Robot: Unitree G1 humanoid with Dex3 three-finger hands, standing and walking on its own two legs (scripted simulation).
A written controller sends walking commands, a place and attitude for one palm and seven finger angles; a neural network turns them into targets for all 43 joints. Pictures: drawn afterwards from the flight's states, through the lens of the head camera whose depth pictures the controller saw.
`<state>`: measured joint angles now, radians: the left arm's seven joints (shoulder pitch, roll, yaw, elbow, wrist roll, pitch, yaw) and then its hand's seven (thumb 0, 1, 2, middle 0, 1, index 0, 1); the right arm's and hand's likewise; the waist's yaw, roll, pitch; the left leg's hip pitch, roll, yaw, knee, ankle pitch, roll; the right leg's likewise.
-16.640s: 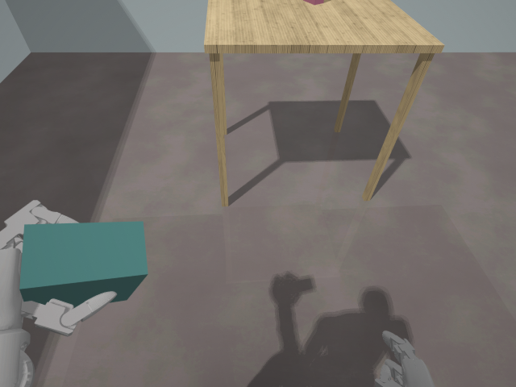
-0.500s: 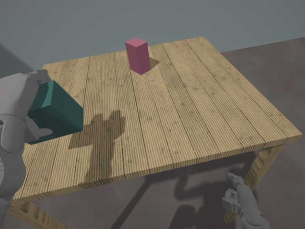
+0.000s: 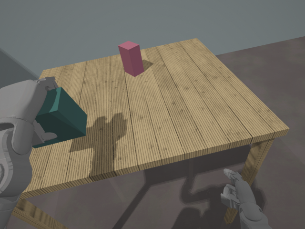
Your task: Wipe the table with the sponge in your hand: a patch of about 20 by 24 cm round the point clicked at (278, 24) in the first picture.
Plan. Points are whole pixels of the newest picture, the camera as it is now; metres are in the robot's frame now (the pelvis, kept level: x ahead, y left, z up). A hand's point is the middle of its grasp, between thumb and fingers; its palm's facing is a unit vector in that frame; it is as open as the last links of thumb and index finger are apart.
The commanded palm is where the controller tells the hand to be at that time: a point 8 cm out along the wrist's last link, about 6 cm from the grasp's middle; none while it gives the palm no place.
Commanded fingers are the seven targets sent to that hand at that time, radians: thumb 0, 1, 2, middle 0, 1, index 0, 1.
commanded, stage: move the sponge above the wiping area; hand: left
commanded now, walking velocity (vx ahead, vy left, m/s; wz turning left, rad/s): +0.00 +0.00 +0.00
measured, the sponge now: (52, 123) +0.26 +0.28 +0.20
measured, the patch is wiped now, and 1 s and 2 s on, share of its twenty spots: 0.00 0.00 0.00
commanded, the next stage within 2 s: none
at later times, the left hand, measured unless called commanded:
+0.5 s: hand (34, 116) +0.25 +0.30 +0.23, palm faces +0.28 -0.03 -0.96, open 10.1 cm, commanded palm +0.19 +0.29 +0.30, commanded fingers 0.00 0.10 1.30 -1.20 -1.60 -1.20 -1.60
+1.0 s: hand (43, 115) +0.27 +0.30 +0.22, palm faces +0.22 -0.03 -0.98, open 10.1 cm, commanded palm +0.22 +0.30 +0.28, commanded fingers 0.00 0.10 1.30 -1.20 -1.60 -1.20 -1.60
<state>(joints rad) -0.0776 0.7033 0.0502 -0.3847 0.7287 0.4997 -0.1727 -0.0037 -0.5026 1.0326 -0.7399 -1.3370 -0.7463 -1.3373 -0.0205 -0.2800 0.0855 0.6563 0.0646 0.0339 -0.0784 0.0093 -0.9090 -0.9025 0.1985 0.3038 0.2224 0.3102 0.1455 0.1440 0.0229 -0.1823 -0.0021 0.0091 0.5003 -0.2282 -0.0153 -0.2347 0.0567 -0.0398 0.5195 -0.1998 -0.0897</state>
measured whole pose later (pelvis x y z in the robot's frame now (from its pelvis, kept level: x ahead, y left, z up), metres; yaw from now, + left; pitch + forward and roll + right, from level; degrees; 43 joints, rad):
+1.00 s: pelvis +0.00 +0.02 +0.01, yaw +0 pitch -5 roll +1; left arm -0.12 0.65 0.00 -0.29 0.81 0.49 -0.17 0.00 -0.50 1.03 -0.74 -1.34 -0.75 -1.34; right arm 0.00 -0.28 0.07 0.66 0.07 0.02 -0.08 0.01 -0.91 -0.90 0.20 0.30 0.18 0.30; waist 0.14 0.12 0.02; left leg -0.16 -0.03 0.02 0.42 -0.19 0.01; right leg -0.22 0.03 -0.03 0.47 -0.18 -0.06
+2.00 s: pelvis +0.02 +0.03 +0.01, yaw +1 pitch -3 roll +1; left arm -0.11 0.66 0.02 -0.16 0.83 0.34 -0.19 0.00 -0.50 1.04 -0.74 -1.33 -0.75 -1.34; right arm 0.04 -0.28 0.06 0.66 0.06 -0.01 -0.09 0.01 -0.91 -0.90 0.20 0.30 0.20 0.30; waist 0.13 0.11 0.03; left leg -0.15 -0.04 0.00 0.42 -0.21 0.02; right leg -0.20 0.02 -0.04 0.44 -0.18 -0.05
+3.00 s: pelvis +0.02 +0.01 +0.01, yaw +1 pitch -4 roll +1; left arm -0.06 0.72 0.09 -0.21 0.78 0.36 -0.18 0.00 -0.50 1.04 -0.74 -1.33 -0.75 -1.33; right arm 0.04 -0.29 0.05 0.66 0.06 0.00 -0.09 0.01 -0.91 -0.90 0.20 0.30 0.20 0.30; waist 0.15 0.12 0.02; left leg -0.15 -0.02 -0.01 0.45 -0.22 0.00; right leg -0.19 0.05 -0.04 0.45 -0.19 -0.07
